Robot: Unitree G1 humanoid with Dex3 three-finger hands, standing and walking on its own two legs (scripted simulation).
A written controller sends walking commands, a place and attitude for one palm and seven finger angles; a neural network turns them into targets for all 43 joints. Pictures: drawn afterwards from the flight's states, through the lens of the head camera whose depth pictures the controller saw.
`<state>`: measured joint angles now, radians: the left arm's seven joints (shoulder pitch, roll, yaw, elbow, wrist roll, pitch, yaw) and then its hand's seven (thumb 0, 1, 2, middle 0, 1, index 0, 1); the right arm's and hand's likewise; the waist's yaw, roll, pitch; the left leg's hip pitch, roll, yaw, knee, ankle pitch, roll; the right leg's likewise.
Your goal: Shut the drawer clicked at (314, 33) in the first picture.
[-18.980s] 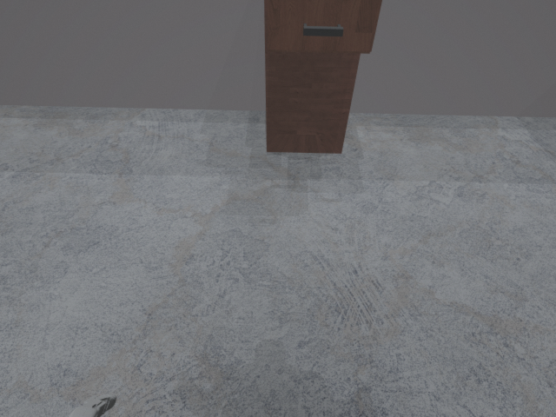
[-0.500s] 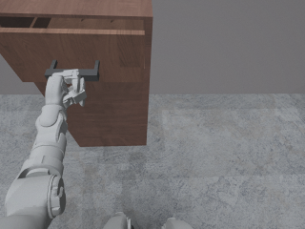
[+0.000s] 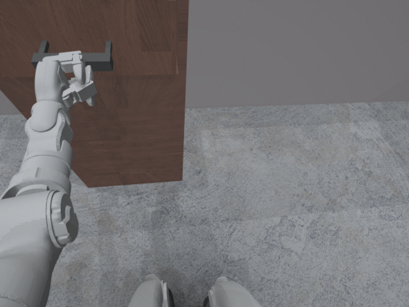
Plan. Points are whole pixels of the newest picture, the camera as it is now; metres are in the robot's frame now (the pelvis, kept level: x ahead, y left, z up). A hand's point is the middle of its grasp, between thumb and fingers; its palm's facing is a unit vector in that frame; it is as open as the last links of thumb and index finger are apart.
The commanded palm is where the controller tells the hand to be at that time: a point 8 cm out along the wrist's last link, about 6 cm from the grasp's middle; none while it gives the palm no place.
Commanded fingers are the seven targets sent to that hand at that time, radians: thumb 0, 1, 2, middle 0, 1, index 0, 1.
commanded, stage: push the drawer shut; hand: left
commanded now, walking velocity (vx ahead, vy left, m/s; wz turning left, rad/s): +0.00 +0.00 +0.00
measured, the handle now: (75, 54) +0.60 +0.20 +0.09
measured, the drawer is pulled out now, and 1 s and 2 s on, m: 0.01 0.00 0.00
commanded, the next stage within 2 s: pull the fist back off the drawer in 0.34 s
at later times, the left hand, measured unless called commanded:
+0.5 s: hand (84, 79) +0.54 +0.17 +0.09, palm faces +0.04 -1.00 -0.04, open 3.1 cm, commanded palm +0.55 +0.20 +0.09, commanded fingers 0.00 0.90 0.90 -1.40 -1.60 -1.40 -1.60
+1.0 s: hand (85, 83) +0.53 +0.17 +0.09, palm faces +0.05 -1.00 +0.00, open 3.1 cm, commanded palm +0.49 +0.21 +0.09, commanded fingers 0.00 0.90 0.90 -1.40 -1.60 -1.40 -1.60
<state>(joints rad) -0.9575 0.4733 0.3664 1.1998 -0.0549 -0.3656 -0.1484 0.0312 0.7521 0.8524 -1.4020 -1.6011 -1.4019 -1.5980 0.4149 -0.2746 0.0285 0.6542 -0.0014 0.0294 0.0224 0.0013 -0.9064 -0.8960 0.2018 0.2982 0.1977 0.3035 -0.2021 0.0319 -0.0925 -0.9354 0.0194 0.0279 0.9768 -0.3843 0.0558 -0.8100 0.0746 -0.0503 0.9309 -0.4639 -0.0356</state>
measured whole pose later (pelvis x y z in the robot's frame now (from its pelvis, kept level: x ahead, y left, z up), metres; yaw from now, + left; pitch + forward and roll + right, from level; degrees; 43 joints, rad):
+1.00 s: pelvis -0.01 +0.02 +0.00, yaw -1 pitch +21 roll -4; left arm -0.98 0.48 0.39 1.19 -0.04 -0.34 -0.10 0.00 0.77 0.87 -1.40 -1.60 -1.40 -1.60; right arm 0.46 -0.28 0.04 0.62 -0.02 0.04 0.05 0.00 -0.91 -0.90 0.20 0.30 0.20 0.30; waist -0.22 0.04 -0.10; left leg -0.99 0.02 0.04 1.00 -0.38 0.08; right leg -0.86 0.08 -0.04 0.94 -0.45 -0.02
